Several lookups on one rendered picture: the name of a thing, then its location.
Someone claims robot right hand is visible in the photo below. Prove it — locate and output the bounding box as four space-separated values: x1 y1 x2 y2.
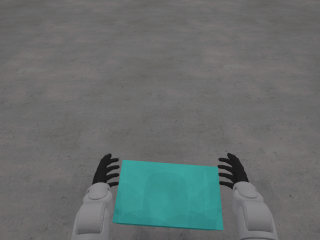
217 153 249 189

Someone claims robot left forearm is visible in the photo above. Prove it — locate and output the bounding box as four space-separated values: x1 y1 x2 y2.
71 182 114 240

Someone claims robot left hand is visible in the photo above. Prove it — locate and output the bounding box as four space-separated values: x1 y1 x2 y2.
92 153 120 187

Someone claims robot right forearm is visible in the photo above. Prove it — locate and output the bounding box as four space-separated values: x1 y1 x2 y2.
232 181 279 240

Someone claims carton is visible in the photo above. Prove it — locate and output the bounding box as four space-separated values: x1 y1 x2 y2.
112 160 224 231

